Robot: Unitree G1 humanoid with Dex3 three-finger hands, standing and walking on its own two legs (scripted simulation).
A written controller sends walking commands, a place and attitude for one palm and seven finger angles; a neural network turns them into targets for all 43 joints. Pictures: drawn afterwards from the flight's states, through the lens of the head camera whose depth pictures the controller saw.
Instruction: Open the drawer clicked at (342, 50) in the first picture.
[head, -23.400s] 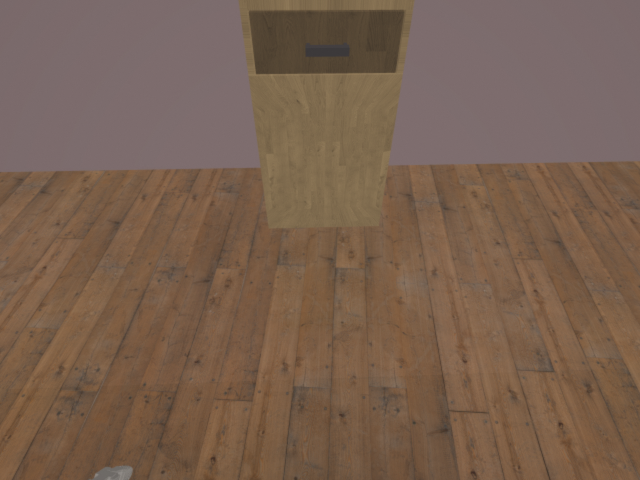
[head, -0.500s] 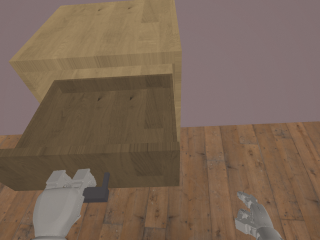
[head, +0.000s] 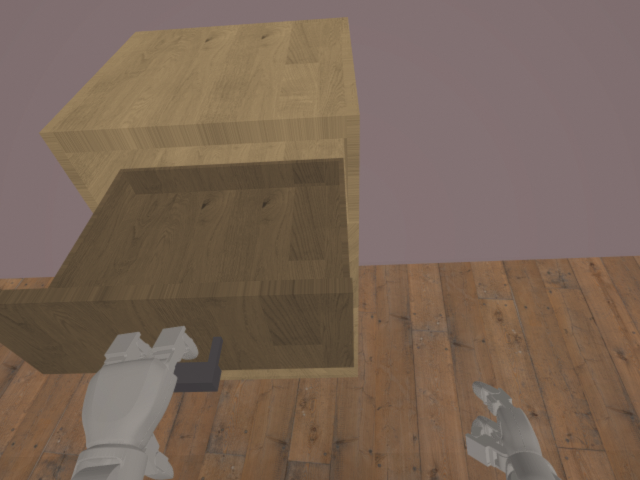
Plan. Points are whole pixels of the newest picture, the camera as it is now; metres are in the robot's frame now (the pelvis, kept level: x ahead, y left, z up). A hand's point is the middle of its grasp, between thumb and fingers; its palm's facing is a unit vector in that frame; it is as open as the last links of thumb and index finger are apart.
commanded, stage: lift the hand off the handle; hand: left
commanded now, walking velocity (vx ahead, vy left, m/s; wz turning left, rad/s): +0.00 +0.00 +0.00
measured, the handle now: (167, 361) +0.23 +0.23 +0.05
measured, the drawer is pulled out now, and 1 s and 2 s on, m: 0.29 0.28 0.28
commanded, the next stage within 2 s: draw the hand back to the body in 1.58 s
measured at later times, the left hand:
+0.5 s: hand (159, 392) +0.20 +0.23 +0.03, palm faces +0.01 -0.11 -0.99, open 13.3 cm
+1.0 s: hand (128, 360) +0.20 +0.23 +0.11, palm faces +0.10 -0.14 -0.99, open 13.4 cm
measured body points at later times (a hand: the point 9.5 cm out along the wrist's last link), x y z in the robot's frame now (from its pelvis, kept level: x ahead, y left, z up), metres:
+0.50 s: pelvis +0.00 +0.01 +0.00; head +0.00 -0.03 +0.45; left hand +0.20 +0.23 +0.09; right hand +0.23 -0.18 -0.09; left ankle -0.01 +0.11 -0.72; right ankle +0.01 -0.07 -0.72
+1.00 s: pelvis +0.01 +0.02 +0.02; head -0.01 -0.03 +0.46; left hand +0.19 +0.24 +0.16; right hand +0.25 -0.16 -0.07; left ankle -0.01 +0.11 -0.72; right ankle +0.01 -0.07 -0.72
